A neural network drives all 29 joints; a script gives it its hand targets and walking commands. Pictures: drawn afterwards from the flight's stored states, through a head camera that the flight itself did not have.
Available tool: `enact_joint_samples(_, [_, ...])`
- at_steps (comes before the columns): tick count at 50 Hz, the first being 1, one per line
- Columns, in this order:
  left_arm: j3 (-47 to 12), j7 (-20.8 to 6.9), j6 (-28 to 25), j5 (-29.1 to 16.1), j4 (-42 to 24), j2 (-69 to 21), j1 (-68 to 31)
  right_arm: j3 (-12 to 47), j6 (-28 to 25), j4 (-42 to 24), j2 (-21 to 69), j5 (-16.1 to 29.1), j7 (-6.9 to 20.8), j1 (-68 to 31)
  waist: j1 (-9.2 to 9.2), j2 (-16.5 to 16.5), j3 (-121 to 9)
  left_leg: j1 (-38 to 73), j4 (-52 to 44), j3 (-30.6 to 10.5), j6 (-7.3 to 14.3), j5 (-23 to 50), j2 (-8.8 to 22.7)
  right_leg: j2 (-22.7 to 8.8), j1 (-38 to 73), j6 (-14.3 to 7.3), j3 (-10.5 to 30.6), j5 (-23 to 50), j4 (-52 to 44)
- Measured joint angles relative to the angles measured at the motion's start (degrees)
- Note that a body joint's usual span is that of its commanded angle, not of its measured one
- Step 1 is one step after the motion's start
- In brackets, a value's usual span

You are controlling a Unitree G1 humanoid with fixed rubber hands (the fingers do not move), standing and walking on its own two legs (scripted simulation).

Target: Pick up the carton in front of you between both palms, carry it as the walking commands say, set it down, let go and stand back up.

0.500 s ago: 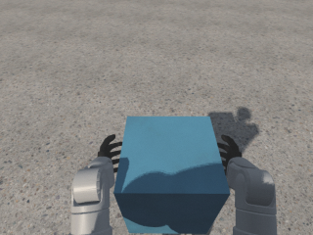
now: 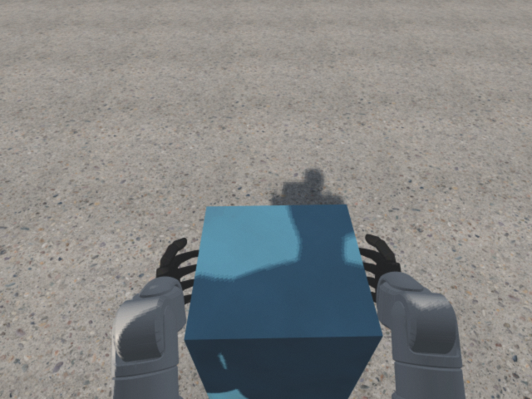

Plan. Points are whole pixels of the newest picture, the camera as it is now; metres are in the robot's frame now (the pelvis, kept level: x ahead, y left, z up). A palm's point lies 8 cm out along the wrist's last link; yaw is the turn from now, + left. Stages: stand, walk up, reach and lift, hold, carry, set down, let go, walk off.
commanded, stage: carry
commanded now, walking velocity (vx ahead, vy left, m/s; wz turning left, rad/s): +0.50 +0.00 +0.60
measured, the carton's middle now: (277, 308) +0.26 +0.00 +0.01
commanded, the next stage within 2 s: none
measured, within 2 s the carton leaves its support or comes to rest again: neither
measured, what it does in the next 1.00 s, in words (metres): walks ahead, turning left: right foot, then left foot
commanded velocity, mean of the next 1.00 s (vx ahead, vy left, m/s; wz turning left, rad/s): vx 0.50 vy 0.00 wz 0.29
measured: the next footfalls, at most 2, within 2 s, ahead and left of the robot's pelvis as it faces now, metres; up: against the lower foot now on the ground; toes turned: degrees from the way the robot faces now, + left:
right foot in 0.32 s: +0.33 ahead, -0.11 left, +0.00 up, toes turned -1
left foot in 0.76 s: +0.58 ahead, +0.20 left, +0.00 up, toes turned +30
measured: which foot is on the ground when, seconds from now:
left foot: down 0.00-0.34, up 0.36-0.74, down 0.76-1.00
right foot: up 0.00-0.30, down 0.32-0.78, up 0.80-1.00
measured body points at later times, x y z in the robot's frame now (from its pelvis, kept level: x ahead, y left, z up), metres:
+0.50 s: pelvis +0.29 -0.01 +0.02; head +0.27 -0.03 +0.47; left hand +0.50 +0.21 +0.09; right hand +0.59 -0.08 +0.09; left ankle +0.22 +0.10 -0.66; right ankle +0.29 -0.11 -0.73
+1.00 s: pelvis +0.58 +0.13 +0.02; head +0.60 +0.16 +0.47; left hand +0.79 +0.36 +0.06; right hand +0.89 +0.08 +0.07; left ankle +0.55 +0.18 -0.73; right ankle +0.65 -0.02 -0.66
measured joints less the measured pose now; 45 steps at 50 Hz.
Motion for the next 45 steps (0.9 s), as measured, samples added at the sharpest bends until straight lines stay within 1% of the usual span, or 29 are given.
enact_joint_samples(1, [-0.13,0.0,-0.05,0.27,0.36,-0.37,0.25,-0.23,0.0,0.0,-0.06,0.17,0.01,0.62,-0.33,0.27,0.36,1.68,-1.61,-0.03,-0.29,-0.08,-0.06,-0.74,-3.2,0.25,-1.63,1.56,2.8])
enact_joint_samples(3, [-1.19,-0.02,-0.33,0.48,0.59,-0.24,0.6,-0.54,-0.29,-0.64,-0.14,0.48,0.01,1.75,-1.07,0.69,0.96,4.91,-5.08,-0.39,-0.26,0.05,-0.39,-2.62,-8.0,1.05,-4.13,4.36,1.62])
enact_joint_samples(5, [-1.94,-0.02,-0.83,0.56,0.28,-0.18,0.67,-0.79,-0.79,-1.6,-0.2,0.76,0.02,2.39,-1.7,1.13,1.29,7.63,-7.85,-1.13,-0.08,-0.12,-0.7,-4.01,-11.05,2.02,-5.29,5.08,-4.37])
enact_joint_samples(8, [-2.64,-0.03,-1.52,0.66,-1.01,-0.18,0.9,-0.99,-1.4,-3.12,-0.23,1.19,0.03,2.68,-2.14,1.58,1.19,11.08,-10.45,-2.62,-0.24,-1.24,-1.13,-5.35,-13.1,3.52,-5.86,7.02,-15.47])
enact_joint_samples(10, [-2.81,-0.03,-1.57,0.68,-2.48,-0.17,1.17,-0.86,-1.36,-4.22,-0.22,1.39,0.03,2.5,-2.09,1.75,0.86,13.28,-11.43,-3.7,-0.66,-2.53,-1.39,-5.99,-13.3,4.44,-6.36,10.14,-21.5])
enact_joint_samples(14, [-2.45,-0.03,-0.94,0.42,-4.98,-0.14,1.39,-0.31,-0.4,-5.94,-0.17,1.28,0.02,1.63,-1.49,1.95,-0.37,17.31,-11.09,-6.23,-1.93,-6.68,-1.8,-6.47,-10.88,5.89,-8.3,14.81,-30.02])
enact_joint_samples(16, [-2.14,-0.03,-0.44,0.23,-5.18,-0.17,0.9,-0.33,0.39,-6.32,-0.13,1.0,0.02,1.05,-1.06,2.04,-1.04,18.15,-7.27,-7.98,-2.84,-10.76,-1.81,-6.31,-7.26,5.79,-10.02,15.86,-34.62])
enact_joint_samples(17, [-2.28,-0.03,-0.51,0.2,-4.47,-0.23,0.36,-0.79,0.74,-6.35,-0.21,0.88,0.04,0.71,-0.67,2.71,-1.37,17.15,-2.78,-8.68,-2.78,-13.68,-1.3,-6.16,-6.19,4.41,-11.09,19.47,-34.79])
enact_joint_samples(18, [-2.64,-0.03,-0.85,0.29,-2.98,-0.3,-0.17,-1.37,1.03,-5.94,-0.49,0.88,0.07,0.54,-0.05,3.59,-1.74,14.6,4.12,-8.75,-2.32,-15.95,-0.62,-6.01,-6.09,3.01,-12.29,19.39,-32.9])
enact_joint_samples(20, [-2.79,-0.02,-0.7,0.41,-0.56,-0.34,-0.7,-1.97,1.84,-4.64,-0.67,0.68,0.07,0.39,0.78,3.6,-1.76,8.0,19.34,-8.18,-1.11,-18.5,-0.79,-6.78,-4.5,1.3,-14.06,15.05,-31.13])
enact_joint_samples(21, [-2.6,-0.02,-0.51,0.36,-0.04,-0.32,-0.52,-2.09,2.18,-4.03,-0.44,0.46,0.07,0.3,1.09,3.46,-1.53,4.94,24.98,-7.52,-0.77,-18.33,-0.72,-7.17,-3.1,1.13,-14.74,13.45,-31.54])
enact_joint_samples(22, [-2.34,-0.02,-0.37,0.23,0.09,-0.29,-0.15,-2.15,2.37,-3.62,-0.05,0.18,0.07,0.27,1.36,3.39,-1.26,2.26,28.45,-6.84,-0.65,-17.3,-0.43,-7.49,-1.5,1.36,-15.35,12.54,-32.5])
enact_joint_samples(24, [-1.94,-0.01,-0.33,-0.11,-0.36,-0.25,0.41,-1.51,2.51,-3.61,-0.01,-0.15,0.09,0.31,1.88,3.33,-0.43,-2.13,30.29,-5.75,-0.88,-13.91,0.41,-8.06,1.99,2.31,-16.63,11.87,-35.07])
enact_joint_samples(26, [-1.64,0.03,-0.48,-0.49,-1.52,-0.24,0.45,-0.98,2.46,-4.56,-0.06,-0.3,0.09,0.1,2.3,3.25,0.66,-5.78,28.72,-5.02,-1.35,-10.29,1.13,-8.58,5.39,2.72,-17.96,10.96,-37.39])
enact_joint_samples(29, [-1.15,0.05,-0.85,-1.05,-3.68,-0.26,0.16,-0.39,2.17,-6.53,-0.01,-0.46,0.08,-0.39,2.79,3.26,2.1,-9.19,22.29,-3.96,-1.72,-5.55,1.76,-9.15,10.46,3.68,-19.65,9.24,-40.28])
enact_joint_samples(32, [-0.91,0.01,-1.14,-1.44,-4.61,-0.28,-0.01,0.0,1.89,-7.67,0.0,-0.65,0.09,-0.34,2.94,3.32,2.83,-9.53,12.9,-1.89,-1.24,-1.78,1.57,-9.59,15.68,5.23,-21.1,6.74,-42.22])
enact_joint_samples(34, [-0.94,-0.08,-1.17,-1.47,-4.57,-0.28,0.02,0.13,1.84,-7.88,-0.02,-0.75,0.09,-0.05,2.96,3.19,3.21,-8.28,7.08,0.08,-0.43,0.68,0.73,-9.99,19.17,6.64,-21.86,4.48,-42.67])
enact_joint_samples(36, [-0.93,-0.17,-1.1,-1.35,-4.55,-0.26,0.19,0.22,1.81,-7.66,-0.02,-0.73,0.1,0.05,2.95,2.79,3.82,-5.72,2.75,2.05,0.61,2.61,-0.91,-11.02,21.85,8.21,-21.93,1.15,-40.5])
enact_joint_samples(37, [-0.9,-0.21,-1.07,-1.25,-4.52,-0.25,0.37,0.27,1.79,-7.34,-0.02,-0.69,0.1,-0.02,2.75,2.79,4.16,-3.43,0.25,3.07,1.17,3.36,-1.89,-11.83,22.35,8.75,-21.62,-1.01,-36.98])
enact_joint_samples(38, [-0.71,-0.29,-1.1,-1.16,-4.34,-0.14,0.49,0.44,1.61,-6.67,0.01,-0.69,0.11,-0.15,2.31,2.53,4.41,-1.42,-0.63,3.71,1.97,2.84,-2.72,-13.16,21.6,8.95,-20.8,-3.22,-30.92])
enact_joint_samples(39, [-0.13,-0.34,-1.3,-1.14,-3.53,-0.2,0.22,0.57,1.01,-5.4,0.04,-0.78,0.11,-0.41,1.63,1.47,4.89,-1.43,2.06,4.17,3.1,0.81,-3.36,-15.06,18.51,8.34,-18.5,-2.46,-21.56])
enact_joint_samples(40, [0.31,-0.36,-1.49,-1.07,-2.65,-0.22,0.02,0.54,0.55,-4.08,0.08,-0.82,0.11,-0.71,1.06,1.21,5.51,-1.28,4.15,4.17,3.86,-1.38,-3.36,-14.9,13.83,7.86,-14.02,-2.4,-10.78])
enact_joint_samples(41, [0.53,-0.38,-1.58,-0.96,-1.98,-0.22,0.0,0.53,0.2,-3.06,0.1,-0.8,0.11,-0.79,0.74,1.2,6.25,-0.28,4.36,4.02,4.2,-2.82,-3.2,-13.57,8.82,7.2,-9.85,-2.33,-1.09])
enact_joint_samples(42, [0.47,-0.38,-1.6,-0.82,-1.68,-0.2,0.16,0.51,-0.01,-2.54,0.1,-0.71,0.12,-0.62,0.51,1.34,6.95,1.24,3.2,3.8,3.75,-3.15,-2.93,-12.12,4.16,6.35,-7.18,-1.74,6.04])
enact_joint_samples(43, [0.19,-0.39,-1.66,-0.66,-1.62,-0.17,0.38,0.46,-0.23,-2.46,0.07,-0.55,0.12,-0.24,0.28,1.47,7.52,2.89,1.52,3.51,3.34,-3.14,-2.77,-11.05,0.05,5.55,-5.8,-0.52,10.02])
enact_joint_samples(45, [-0.64,-0.4,-2.01,-0.39,-1.86,-0.15,0.78,0.29,-0.78,-3.1,-0.03,-0.15,0.12,0.72,-0.06,1.55,8.15,6.19,-2.28,2.8,3.1,-3.13,-2.61,-10.06,-6.65,4.5,-5.01,2.84,10.63])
